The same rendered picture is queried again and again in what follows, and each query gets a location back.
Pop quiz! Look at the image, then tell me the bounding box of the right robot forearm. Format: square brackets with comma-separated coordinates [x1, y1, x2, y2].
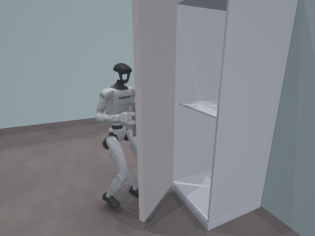
[94, 113, 121, 124]

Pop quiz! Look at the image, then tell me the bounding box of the right robot thigh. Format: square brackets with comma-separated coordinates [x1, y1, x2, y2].
[102, 134, 129, 184]

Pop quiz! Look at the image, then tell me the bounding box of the fridge door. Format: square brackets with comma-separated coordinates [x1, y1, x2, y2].
[132, 0, 177, 222]

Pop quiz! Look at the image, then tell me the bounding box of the right robot upper arm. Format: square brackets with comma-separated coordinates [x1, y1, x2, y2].
[96, 88, 114, 115]

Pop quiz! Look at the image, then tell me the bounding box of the robot right hand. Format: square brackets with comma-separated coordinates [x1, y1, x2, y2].
[118, 111, 136, 125]

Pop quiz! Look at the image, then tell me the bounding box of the left robot upper arm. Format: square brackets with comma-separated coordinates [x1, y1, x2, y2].
[127, 87, 136, 112]

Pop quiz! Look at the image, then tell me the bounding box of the handle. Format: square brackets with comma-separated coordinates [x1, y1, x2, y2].
[131, 101, 137, 137]

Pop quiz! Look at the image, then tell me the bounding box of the robot left foot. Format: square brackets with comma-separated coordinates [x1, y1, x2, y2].
[129, 186, 139, 197]

